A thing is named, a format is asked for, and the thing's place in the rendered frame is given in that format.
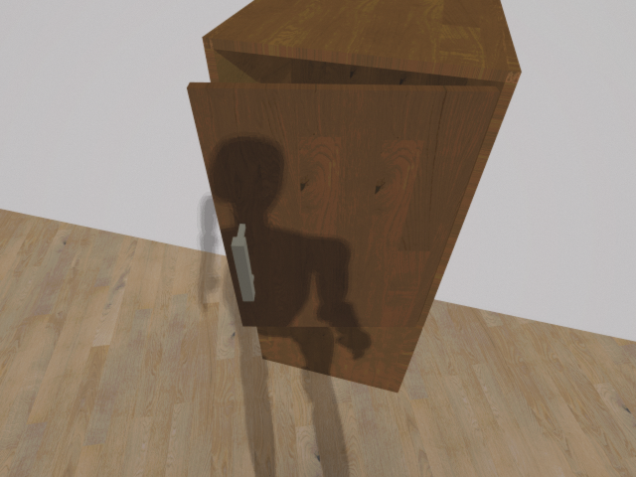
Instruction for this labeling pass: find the cupboard door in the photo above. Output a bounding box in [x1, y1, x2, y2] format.
[187, 82, 500, 327]

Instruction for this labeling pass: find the handle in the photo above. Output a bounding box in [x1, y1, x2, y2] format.
[231, 224, 255, 301]

